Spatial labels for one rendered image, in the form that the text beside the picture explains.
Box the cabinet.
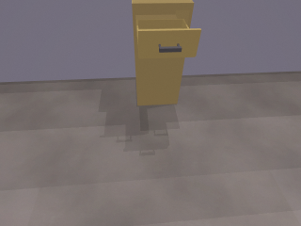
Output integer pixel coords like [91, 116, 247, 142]
[132, 0, 195, 106]

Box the handle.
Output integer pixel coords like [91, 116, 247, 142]
[158, 44, 182, 53]

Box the drawer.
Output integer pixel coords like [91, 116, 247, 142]
[136, 19, 201, 59]

